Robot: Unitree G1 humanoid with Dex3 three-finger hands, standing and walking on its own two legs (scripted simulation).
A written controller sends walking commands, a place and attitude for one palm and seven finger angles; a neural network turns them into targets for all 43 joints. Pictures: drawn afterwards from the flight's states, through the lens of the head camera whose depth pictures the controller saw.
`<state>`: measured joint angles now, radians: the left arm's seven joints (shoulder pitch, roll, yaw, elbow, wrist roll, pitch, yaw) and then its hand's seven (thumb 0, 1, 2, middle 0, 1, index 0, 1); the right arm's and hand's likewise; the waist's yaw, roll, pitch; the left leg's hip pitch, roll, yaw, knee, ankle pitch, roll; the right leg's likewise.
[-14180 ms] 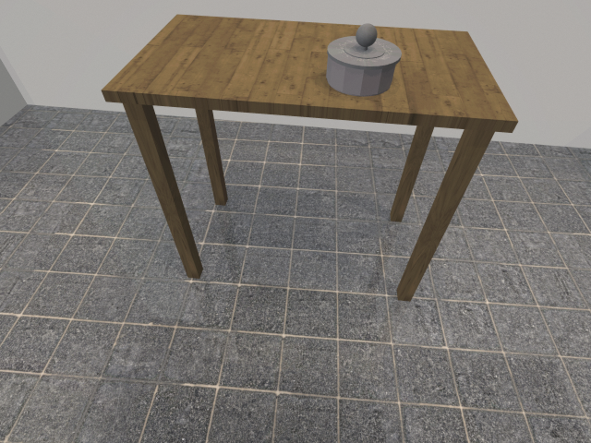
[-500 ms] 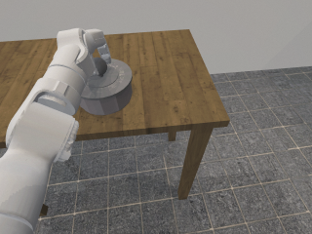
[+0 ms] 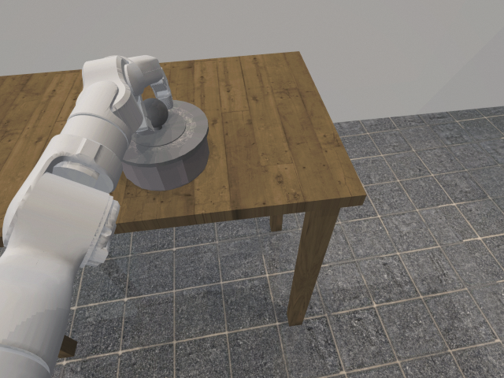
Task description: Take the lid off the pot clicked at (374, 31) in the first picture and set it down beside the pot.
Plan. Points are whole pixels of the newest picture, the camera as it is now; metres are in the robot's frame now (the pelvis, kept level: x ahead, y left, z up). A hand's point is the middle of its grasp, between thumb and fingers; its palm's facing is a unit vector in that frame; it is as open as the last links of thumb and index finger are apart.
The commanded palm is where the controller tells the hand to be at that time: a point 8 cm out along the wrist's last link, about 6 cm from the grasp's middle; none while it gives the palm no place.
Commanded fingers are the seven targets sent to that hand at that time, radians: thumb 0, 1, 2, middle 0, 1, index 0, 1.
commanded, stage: close the fingers and squeeze the knob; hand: left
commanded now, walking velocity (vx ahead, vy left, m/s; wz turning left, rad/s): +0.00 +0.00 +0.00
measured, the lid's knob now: (153, 112) +0.51 +0.14 +0.17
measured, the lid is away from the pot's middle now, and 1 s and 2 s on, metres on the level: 0.00 0.00 0.01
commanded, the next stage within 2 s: lift the lid straight up in 1.66 s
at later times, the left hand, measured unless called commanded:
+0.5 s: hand (144, 111) +0.48 +0.14 +0.19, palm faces -0.40 -0.11 -0.91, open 8.5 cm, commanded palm +0.48 +0.14 +0.24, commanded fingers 0.00 0.25 0.83 -0.61 -1.08 -0.61 -1.08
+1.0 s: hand (147, 111) +0.49 +0.14 +0.19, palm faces -0.40 -0.12 -0.91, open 7.5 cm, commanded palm +0.48 +0.15 +0.24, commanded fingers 0.00 0.65 0.41 -0.87 -1.04 -0.87 -1.04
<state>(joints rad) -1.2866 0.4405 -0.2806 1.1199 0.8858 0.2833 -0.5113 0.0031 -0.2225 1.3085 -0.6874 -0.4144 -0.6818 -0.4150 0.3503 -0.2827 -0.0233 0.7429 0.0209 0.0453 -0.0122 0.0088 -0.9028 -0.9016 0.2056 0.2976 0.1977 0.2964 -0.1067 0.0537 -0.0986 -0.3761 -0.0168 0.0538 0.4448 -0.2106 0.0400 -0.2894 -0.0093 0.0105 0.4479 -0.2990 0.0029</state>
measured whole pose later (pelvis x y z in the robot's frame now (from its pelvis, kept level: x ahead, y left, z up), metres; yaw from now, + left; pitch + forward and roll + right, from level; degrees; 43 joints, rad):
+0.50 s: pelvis +0.00 +0.00 +0.00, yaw +0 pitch +8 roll +0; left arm -1.33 0.43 -0.30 1.16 0.90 0.30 -0.51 0.00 0.15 0.88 -0.55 -1.04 -0.52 -1.03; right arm 0.33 -0.28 -0.01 0.75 0.02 0.07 -0.02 0.01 -0.90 -0.90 0.21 0.30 0.20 0.30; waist -0.11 0.05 -0.09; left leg -0.39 -0.02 0.05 0.45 -0.21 0.04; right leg -0.30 -0.01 0.01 0.45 -0.30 0.00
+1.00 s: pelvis +0.00 +0.00 +0.00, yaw +0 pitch +9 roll +0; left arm -1.29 0.44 -0.27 1.13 0.90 0.28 -0.50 0.00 0.28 0.56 -0.68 -1.03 -0.66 -1.03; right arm 0.35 -0.29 -0.03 0.74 0.02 0.06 -0.02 0.01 -0.90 -0.90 0.21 0.30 0.20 0.30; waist -0.12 0.05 -0.10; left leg -0.39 -0.01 0.05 0.45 -0.22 0.04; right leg -0.30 -0.01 0.01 0.45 -0.30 0.00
